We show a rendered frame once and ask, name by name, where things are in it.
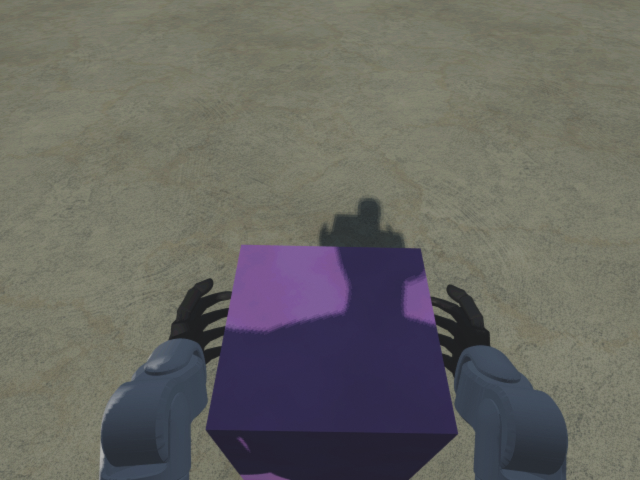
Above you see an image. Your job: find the robot left hand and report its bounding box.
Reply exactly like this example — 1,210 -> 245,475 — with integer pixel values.
169,278 -> 232,364

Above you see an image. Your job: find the robot right hand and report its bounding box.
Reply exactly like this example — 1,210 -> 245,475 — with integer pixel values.
430,284 -> 491,377

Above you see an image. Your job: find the carton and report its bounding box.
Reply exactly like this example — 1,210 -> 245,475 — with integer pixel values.
206,245 -> 458,480

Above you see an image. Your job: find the robot left forearm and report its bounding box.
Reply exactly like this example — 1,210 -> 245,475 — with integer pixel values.
99,338 -> 208,480

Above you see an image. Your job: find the robot right forearm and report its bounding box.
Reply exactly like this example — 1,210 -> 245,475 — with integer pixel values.
454,345 -> 568,480

